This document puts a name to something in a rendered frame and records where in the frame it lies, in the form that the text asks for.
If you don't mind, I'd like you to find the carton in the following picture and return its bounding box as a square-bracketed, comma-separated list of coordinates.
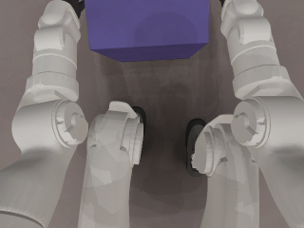
[84, 0, 209, 63]

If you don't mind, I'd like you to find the left robot hand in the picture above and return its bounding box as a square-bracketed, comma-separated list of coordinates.
[62, 0, 86, 19]

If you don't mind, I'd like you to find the robot right upper arm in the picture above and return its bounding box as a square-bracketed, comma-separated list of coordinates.
[230, 96, 304, 228]

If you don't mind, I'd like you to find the robot right foot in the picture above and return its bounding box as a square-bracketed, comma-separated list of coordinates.
[185, 118, 206, 177]

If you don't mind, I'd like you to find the left robot thigh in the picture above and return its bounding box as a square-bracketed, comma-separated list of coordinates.
[77, 110, 143, 228]

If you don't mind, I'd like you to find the robot left upper arm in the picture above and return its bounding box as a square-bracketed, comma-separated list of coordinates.
[0, 99, 88, 228]

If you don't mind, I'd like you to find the left robot forearm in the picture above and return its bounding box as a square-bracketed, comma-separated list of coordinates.
[11, 0, 81, 137]

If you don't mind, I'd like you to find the right robot forearm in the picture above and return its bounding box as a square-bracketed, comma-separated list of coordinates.
[220, 0, 304, 101]

